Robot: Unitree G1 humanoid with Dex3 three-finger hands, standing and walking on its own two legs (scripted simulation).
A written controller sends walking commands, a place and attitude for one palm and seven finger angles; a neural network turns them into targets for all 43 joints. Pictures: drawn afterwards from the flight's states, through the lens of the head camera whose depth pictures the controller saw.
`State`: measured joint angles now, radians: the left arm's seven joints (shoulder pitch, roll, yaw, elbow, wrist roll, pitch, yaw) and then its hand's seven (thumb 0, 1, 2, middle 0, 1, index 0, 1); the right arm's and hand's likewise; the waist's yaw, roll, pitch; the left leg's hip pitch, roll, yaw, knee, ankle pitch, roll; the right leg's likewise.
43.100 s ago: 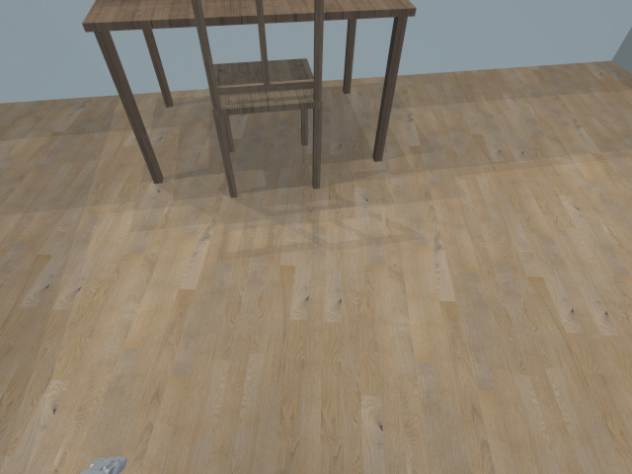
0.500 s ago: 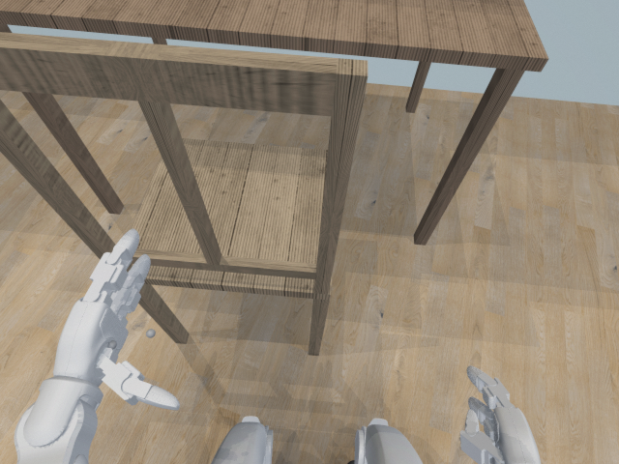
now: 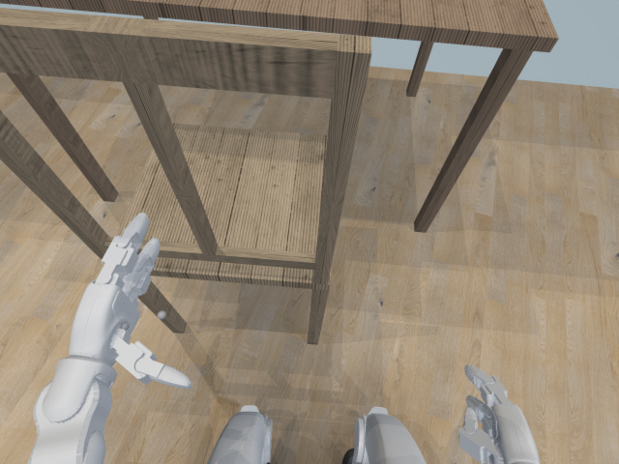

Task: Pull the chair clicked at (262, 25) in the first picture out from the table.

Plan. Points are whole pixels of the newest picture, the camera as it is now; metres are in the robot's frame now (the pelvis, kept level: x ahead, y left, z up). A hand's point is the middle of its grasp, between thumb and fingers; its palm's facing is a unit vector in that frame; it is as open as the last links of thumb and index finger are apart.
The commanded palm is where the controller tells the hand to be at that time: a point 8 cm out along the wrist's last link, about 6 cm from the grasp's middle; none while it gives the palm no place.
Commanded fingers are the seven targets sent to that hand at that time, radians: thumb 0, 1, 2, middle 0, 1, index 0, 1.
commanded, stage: aim the fingers beside a spindle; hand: left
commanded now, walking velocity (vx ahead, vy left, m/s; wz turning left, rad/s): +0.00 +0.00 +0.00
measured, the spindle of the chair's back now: (184, 188) +0.45 +0.19 +0.05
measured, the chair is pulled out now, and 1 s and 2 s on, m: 0.27 0.27 0.27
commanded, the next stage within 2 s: push the fingers through the gap in 0.98 s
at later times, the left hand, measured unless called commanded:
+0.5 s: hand (182, 304) +0.30 +0.17 +0.01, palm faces -0.09 -1.00 -0.03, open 17.0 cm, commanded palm +0.29 +0.23 +0.02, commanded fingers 0.00 -0.50 0.30 -0.06 -0.08 -0.06 -0.08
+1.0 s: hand (189, 311) +0.29 +0.16 +0.02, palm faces -0.08 -0.99 -0.06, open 17.0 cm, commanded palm +0.28 +0.22 +0.02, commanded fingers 0.00 -0.50 0.30 -0.06 -0.08 -0.06 -0.08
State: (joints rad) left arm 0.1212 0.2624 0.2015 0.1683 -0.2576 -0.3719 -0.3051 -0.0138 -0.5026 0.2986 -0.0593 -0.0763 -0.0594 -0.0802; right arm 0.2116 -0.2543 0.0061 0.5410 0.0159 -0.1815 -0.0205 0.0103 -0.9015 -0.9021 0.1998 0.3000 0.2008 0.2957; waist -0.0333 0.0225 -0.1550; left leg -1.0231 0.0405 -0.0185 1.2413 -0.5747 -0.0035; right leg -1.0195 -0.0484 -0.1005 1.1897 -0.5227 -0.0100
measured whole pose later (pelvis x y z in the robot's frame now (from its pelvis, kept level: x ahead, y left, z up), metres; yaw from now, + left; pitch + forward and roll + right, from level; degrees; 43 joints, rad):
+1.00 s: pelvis -0.01 +0.00 -0.01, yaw +0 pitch +22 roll -1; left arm 0.05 0.23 0.14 0.19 -0.20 -0.38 -0.23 -0.01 -0.50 0.30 -0.06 -0.08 -0.06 -0.08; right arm 0.20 -0.25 0.00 0.52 0.01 -0.12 0.00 0.01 -0.90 -0.90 0.20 0.30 0.20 0.30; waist -0.03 0.03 -0.16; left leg -1.09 0.04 -0.02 1.29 -0.58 -0.01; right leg -1.10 -0.05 -0.09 1.25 -0.54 -0.02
